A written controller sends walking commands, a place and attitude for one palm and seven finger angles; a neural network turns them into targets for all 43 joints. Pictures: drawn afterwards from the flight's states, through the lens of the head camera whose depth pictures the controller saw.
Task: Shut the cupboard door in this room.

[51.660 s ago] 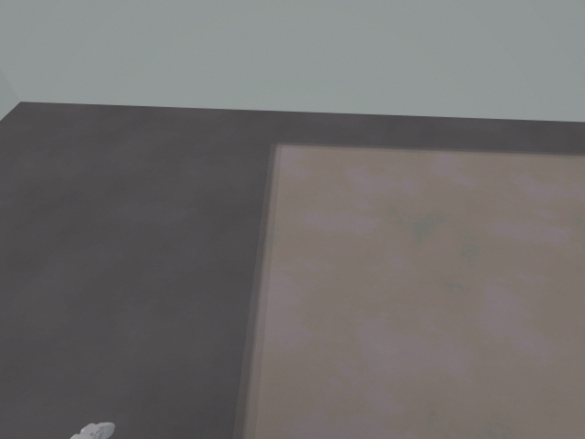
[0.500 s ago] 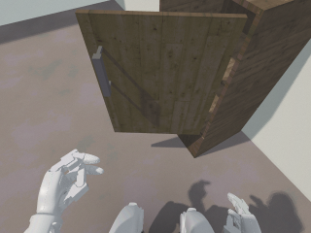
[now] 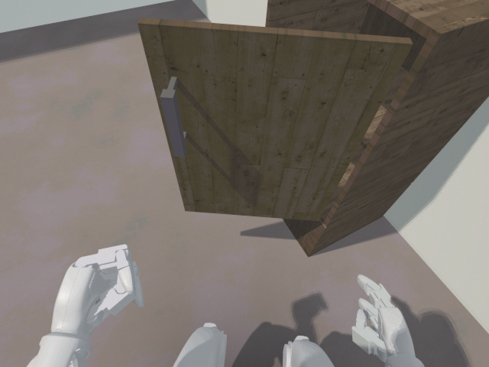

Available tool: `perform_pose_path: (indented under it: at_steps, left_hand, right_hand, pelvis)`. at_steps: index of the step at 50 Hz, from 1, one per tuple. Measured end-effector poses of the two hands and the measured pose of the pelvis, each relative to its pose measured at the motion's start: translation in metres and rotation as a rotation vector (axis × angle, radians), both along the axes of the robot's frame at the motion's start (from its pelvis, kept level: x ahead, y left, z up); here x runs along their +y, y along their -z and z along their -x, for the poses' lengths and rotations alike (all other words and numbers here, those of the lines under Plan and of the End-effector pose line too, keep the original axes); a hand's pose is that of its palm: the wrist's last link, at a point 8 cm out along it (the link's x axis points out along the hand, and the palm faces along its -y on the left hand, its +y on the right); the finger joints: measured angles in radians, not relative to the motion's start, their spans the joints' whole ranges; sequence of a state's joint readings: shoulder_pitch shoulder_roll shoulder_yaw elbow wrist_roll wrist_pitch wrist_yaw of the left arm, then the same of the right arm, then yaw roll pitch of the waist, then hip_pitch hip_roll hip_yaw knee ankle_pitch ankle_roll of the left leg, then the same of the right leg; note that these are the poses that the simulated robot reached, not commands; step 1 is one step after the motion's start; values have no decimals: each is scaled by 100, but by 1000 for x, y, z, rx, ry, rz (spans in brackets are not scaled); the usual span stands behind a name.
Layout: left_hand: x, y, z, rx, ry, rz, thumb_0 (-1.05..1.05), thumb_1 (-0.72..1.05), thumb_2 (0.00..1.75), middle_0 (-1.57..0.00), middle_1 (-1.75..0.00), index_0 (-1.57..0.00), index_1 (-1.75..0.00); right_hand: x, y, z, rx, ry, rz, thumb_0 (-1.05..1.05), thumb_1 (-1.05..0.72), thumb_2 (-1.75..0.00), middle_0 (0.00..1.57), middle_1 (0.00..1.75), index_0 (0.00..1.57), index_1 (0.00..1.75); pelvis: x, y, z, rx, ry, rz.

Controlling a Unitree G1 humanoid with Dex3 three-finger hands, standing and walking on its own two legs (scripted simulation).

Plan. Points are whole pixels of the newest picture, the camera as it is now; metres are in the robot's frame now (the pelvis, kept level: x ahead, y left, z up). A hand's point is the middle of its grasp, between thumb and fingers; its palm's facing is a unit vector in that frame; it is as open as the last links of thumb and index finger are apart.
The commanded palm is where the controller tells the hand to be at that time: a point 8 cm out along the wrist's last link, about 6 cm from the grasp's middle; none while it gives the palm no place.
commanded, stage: raise the hand and make a fist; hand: left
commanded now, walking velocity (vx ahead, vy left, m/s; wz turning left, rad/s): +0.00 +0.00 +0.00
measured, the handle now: (176, 119) +0.54 +0.19 +0.05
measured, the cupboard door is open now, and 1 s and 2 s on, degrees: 58 58 58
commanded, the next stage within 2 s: bring the fist close to the handle in 0.60 s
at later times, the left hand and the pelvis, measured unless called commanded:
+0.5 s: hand (137, 282) +0.22 +0.17 +0.05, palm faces +0.00 -1.00 -0.04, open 3.1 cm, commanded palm +0.20 +0.23 +0.06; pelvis +0.00 -0.01 +0.00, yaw +0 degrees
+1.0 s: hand (159, 247) +0.28 +0.16 +0.05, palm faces -0.03 -1.00 -0.04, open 3.1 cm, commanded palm +0.27 +0.21 +0.06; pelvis -0.01 -0.01 +0.00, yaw +0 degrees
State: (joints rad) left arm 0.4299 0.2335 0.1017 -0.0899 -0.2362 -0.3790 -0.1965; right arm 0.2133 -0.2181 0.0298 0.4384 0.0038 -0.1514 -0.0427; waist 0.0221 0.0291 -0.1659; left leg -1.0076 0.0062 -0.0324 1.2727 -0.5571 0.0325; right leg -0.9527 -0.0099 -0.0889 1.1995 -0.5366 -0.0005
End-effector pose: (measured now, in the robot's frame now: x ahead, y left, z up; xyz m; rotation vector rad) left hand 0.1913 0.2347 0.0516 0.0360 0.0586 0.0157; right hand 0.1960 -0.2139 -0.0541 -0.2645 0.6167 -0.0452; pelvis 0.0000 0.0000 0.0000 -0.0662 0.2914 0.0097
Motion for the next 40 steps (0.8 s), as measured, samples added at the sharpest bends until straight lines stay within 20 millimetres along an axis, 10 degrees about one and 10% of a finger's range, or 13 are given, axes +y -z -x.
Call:
perform_pose_path:
  at_steps: [20,40]
  left_hand:
    - [-3,-6,-14,-12,14,-1,2,90,90,-130,-150,-130,-150]
    - [-13,-4,-13,-32,15,-8,2,90,90,-130,-150,-130,-150]
  right_hand:
    - [-32,11,31,90,81,18,2,-90,-90,20,30,20,30]
    - [-30,13,21,58,51,-1,2,-90,-90,20,30,20,30]
  pelvis:
    - [-9,-3,-3,-1,11,-14]
    - [-15,0,1,-3,6,-19]
